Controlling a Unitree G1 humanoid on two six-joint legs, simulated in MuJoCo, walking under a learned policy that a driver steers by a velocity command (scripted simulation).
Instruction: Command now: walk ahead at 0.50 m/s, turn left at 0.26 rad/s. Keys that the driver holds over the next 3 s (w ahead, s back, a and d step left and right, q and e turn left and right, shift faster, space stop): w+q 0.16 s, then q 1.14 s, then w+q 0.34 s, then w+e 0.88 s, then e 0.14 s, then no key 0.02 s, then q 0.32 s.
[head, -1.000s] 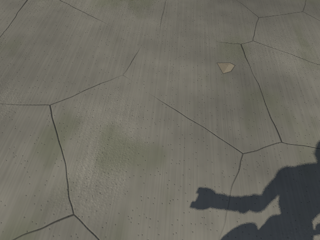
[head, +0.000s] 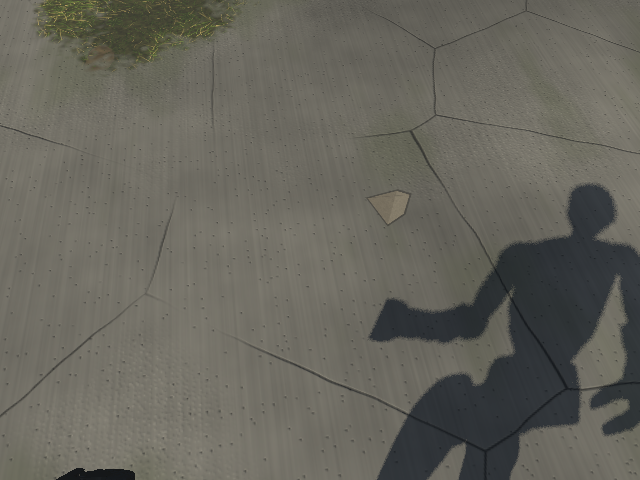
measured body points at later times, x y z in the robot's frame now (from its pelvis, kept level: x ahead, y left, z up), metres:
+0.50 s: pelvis +0.20 -0.03 +0.00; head +0.25 -0.02 +0.44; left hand +0.20 +0.27 -0.12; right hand +0.46 -0.23 -0.09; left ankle +0.29 +0.12 -0.71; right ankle +0.19 -0.15 -0.75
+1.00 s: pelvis +0.28 -0.02 -0.02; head +0.31 -0.01 +0.43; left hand +0.25 +0.30 -0.11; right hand +0.58 -0.17 -0.10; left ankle +0.29 +0.11 -0.75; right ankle +0.37 -0.12 -0.75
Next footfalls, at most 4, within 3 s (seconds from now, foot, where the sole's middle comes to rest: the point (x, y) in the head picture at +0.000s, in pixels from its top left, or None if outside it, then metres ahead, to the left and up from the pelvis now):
0.14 right None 0.23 -0.14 -0.78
0.58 left None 0.32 0.13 -0.78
1.00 right None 0.40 -0.09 -0.78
1.42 left None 0.20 0.08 -0.78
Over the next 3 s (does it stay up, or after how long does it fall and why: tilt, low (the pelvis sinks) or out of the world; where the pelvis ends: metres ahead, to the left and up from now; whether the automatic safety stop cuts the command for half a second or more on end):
stays up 0.75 0.51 -0.01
